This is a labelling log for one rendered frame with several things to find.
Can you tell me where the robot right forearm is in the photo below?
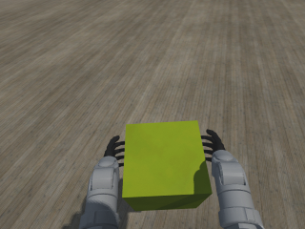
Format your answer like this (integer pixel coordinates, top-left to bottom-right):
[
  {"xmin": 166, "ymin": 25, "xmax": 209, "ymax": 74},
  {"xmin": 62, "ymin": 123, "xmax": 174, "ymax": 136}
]
[{"xmin": 212, "ymin": 150, "xmax": 265, "ymax": 229}]

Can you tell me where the right robot hand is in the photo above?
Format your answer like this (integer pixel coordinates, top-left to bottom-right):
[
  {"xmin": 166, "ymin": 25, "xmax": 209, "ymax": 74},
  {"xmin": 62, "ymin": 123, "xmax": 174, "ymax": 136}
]
[{"xmin": 201, "ymin": 129, "xmax": 225, "ymax": 162}]

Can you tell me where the robot left forearm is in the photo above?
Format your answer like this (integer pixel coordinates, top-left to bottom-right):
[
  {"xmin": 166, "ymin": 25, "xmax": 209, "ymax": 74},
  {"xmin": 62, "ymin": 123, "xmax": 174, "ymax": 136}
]
[{"xmin": 78, "ymin": 156, "xmax": 120, "ymax": 229}]

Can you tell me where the carton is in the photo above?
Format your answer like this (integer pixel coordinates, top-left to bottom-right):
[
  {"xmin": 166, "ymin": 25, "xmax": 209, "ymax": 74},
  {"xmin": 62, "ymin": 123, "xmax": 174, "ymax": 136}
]
[{"xmin": 122, "ymin": 120, "xmax": 213, "ymax": 211}]

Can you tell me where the left robot hand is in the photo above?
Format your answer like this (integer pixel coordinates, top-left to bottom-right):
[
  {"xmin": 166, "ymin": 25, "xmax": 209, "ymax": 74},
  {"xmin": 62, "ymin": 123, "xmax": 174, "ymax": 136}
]
[{"xmin": 104, "ymin": 135, "xmax": 125, "ymax": 167}]

